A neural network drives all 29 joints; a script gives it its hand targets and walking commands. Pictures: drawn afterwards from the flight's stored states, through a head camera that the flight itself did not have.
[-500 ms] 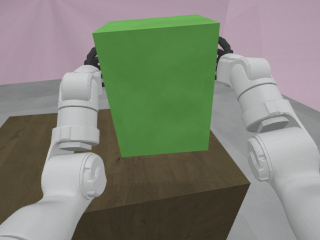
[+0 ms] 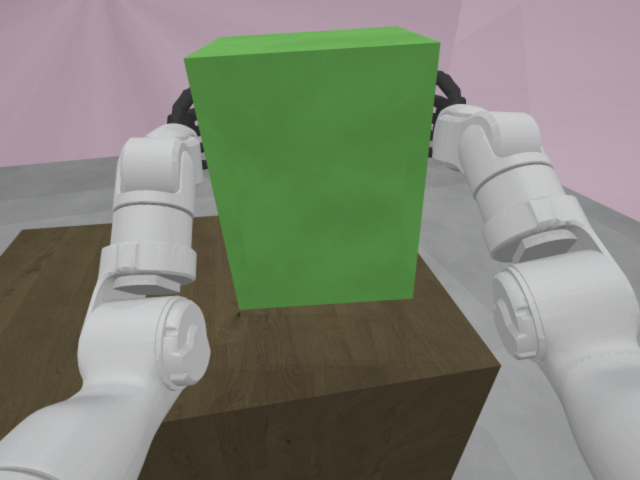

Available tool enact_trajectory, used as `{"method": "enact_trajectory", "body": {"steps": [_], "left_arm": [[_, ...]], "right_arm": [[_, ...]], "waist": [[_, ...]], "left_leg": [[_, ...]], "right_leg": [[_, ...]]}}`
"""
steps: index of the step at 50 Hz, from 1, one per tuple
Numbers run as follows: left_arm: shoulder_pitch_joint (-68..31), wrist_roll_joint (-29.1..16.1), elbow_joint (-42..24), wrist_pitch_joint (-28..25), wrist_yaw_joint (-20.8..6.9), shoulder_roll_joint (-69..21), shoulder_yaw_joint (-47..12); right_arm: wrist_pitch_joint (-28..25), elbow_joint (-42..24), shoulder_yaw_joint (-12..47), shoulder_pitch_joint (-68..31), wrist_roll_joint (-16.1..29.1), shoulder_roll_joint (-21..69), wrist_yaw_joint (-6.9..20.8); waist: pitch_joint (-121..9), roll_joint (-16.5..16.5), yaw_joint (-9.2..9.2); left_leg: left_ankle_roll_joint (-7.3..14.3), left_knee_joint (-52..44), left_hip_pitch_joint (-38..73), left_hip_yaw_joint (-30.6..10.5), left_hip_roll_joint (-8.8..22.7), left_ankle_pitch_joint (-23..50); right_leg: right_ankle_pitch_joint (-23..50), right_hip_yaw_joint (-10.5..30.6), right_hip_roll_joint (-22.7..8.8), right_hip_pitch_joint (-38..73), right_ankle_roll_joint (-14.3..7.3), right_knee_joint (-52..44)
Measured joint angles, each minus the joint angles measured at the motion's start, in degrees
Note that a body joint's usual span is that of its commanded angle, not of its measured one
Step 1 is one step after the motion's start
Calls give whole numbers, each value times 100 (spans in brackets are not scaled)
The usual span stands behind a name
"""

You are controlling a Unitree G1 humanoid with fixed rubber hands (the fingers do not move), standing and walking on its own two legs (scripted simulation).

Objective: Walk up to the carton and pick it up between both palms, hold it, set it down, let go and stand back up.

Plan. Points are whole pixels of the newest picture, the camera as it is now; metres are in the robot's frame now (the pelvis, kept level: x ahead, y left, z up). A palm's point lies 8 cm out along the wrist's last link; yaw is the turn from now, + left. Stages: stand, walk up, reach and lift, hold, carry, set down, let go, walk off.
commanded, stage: hold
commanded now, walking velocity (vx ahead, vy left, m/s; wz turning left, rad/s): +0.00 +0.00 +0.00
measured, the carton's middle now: (317, 169) +0.37 -0.01 +0.30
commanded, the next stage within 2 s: set down in 0.94 s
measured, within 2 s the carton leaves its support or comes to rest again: neither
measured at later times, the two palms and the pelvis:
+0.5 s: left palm (185, 147) +0.38 +0.14 +0.32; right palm (447, 130) +0.36 -0.16 +0.34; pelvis +0.00 +0.00 +0.00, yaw +0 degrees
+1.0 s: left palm (182, 151) +0.39 +0.15 +0.31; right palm (437, 130) +0.37 -0.15 +0.34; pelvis +0.00 +0.00 +0.00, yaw +0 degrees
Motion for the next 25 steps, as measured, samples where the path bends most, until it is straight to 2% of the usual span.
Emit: {"method": "enact_trajectory", "body": {"steps": [25], "left_arm": [[109,11,-156,42,19,-44,-45]], "right_arm": [[0,-57,63,55,68,-26,8]], "waist": [[16,-1,-16]], "left_leg": [[6,20,37,12,4,-33]], "right_leg": [[-21,18,6,50,5,-4]]}}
